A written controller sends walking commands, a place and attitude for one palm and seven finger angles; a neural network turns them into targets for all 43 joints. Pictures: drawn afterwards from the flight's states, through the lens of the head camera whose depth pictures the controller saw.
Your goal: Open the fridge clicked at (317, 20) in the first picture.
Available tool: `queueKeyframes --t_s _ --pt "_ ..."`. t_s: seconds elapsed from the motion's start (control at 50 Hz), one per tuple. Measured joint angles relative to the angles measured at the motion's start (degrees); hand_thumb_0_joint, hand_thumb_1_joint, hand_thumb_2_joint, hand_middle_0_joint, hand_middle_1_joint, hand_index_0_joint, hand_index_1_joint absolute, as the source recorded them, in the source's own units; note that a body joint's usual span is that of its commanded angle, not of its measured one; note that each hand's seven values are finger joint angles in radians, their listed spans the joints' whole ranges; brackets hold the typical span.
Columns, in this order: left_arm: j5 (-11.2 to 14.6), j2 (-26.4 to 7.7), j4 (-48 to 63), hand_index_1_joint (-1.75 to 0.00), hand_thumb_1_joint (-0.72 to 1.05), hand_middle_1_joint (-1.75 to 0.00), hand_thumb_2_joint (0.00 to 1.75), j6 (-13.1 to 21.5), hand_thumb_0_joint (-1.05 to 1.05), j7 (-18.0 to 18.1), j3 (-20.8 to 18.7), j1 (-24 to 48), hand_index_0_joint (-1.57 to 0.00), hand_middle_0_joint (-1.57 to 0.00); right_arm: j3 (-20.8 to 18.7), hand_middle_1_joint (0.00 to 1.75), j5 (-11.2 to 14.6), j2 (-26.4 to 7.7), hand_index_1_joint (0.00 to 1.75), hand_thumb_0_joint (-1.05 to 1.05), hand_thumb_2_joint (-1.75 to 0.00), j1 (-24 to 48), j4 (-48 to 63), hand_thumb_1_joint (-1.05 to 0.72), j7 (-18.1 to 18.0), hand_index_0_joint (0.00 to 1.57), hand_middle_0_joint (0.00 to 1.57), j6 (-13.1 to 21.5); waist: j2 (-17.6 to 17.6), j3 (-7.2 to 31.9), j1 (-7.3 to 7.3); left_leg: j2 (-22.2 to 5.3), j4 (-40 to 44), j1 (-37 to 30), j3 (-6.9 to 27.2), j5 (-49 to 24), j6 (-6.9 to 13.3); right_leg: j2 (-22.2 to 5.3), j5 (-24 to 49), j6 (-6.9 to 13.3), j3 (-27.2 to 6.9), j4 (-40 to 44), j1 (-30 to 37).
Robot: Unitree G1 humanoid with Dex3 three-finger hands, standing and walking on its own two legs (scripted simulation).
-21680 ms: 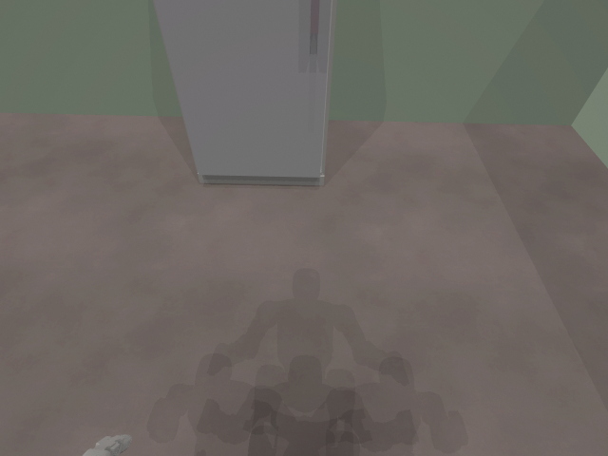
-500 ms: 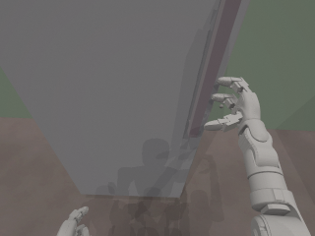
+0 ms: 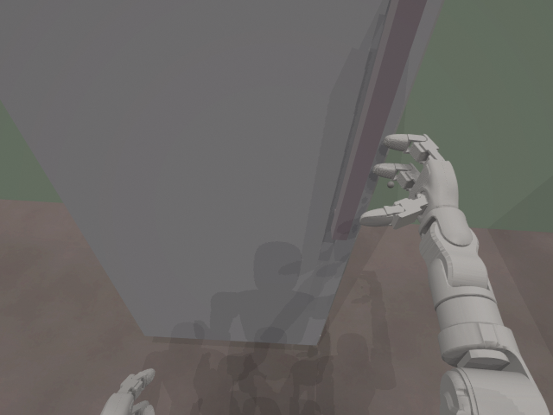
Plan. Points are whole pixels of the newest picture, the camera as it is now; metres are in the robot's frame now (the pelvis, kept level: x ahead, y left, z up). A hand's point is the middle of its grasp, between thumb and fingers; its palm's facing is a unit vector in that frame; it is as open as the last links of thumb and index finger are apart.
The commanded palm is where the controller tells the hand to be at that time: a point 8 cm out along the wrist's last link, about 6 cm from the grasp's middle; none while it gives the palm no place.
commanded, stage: slide the fingers in behind the handle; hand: right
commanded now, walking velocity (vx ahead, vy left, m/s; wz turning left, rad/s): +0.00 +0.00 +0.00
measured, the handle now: (363, 135) +0.46 -0.08 +0.20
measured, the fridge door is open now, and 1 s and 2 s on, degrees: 0 0 0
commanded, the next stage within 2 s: grip the handle and tug to test in 1.66 s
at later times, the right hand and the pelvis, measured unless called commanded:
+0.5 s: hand (376, 190) +0.39 -0.10 +0.15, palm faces -0.05 +1.00 +0.01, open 14.0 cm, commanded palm +0.37 -0.15 +0.15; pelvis +0.00 -0.01 +0.00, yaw +0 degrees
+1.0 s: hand (357, 184) +0.41 -0.07 +0.15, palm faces -0.04 +1.00 +0.01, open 14.0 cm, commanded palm +0.38 -0.13 +0.15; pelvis +0.01 +0.01 +0.00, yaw +0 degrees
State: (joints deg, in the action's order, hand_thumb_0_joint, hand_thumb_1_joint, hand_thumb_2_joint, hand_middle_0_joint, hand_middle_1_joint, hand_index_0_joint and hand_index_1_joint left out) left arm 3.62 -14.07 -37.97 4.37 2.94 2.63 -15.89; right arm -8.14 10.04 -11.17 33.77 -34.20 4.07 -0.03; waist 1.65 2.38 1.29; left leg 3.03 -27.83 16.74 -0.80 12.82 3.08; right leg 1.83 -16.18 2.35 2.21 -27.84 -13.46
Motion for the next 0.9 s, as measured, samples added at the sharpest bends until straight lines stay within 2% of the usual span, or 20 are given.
queueKeyframes --t_s 0.14,0.34,0.54,0.78,0.9 --pt "-0.08 0.23 0.06 -0.30 0.91 -0.30 0.90 0.11 0.01 -0.41 0.01 -0.35 -0.20 -0.20 1.02 1.21 -0.10 1.31 1.21 -0.01 -0.30 -2.34 2.74 0.50 -0.26 0.31 0.31 -0.16 -0.19 0.26 -0.37 -0.20 -0.09 -0.52 0.26 0.15 -0.27 0.22 -0.08 0.25 0.24 0.14 0.67" --pt "-0.42 0.60 0.18 -0.30 0.91 -0.30 0.90 -0.09 0.01 -0.29 0.21 1.33 -0.20 -0.20 4.31 1.20 -0.37 3.42 1.21 -0.01 -0.30 -3.99 7.30 0.51 -2.40 0.30 0.31 -2.31 -0.21 -0.48 -0.95 -0.67 -0.21 -1.27 0.00 0.30 -0.57 0.67 0.02 0.51 -0.05 0.17 1.35" --pt "-0.82 1.31 0.70 -0.30 0.91 -0.30 0.90 -1.48 0.01 -0.34 0.71 2.66 -0.20 -0.20 5.27 1.20 -1.04 4.14 1.20 -0.01 -0.30 -2.90 7.54 0.50 -4.22 0.30 0.31 -4.83 -0.34 -0.35 -0.90 -0.62 0.03 -1.56 -0.12 0.34 -0.45 0.62 0.05 0.36 -0.19 0.47 1.64" --pt "-0.97 1.15 0.36 -0.30 0.91 -0.30 0.90 -2.68 0.01 -0.28 0.60 2.56 -0.20 -0.20 7.43 1.20 -1.27 5.15 1.20 -0.01 -0.30 -2.35 7.75 0.50 -5.45 0.30 0.30 -5.54 -0.27 -0.95 -0.79 -0.50 -0.11 -1.74 -0.79 0.72 -0.07 0.47 -0.16 0.01 -0.85 0.24 1.61" --pt "-1.30 1.25 0.24 -0.30 0.91 -0.30 0.90 -2.99 0.01 -0.32 0.50 2.51 -0.20 -0.20 6.75 1.20 -1.19 5.70 1.20 -0.01 -0.30 -1.77 7.41 0.50 -6.29 0.30 0.30 -5.14 -0.20 -0.78 -0.48 -0.16 0.08 -1.43 -0.47 0.62 0.22 0.15 -0.08 -0.26 -0.53 0.69 1.57"
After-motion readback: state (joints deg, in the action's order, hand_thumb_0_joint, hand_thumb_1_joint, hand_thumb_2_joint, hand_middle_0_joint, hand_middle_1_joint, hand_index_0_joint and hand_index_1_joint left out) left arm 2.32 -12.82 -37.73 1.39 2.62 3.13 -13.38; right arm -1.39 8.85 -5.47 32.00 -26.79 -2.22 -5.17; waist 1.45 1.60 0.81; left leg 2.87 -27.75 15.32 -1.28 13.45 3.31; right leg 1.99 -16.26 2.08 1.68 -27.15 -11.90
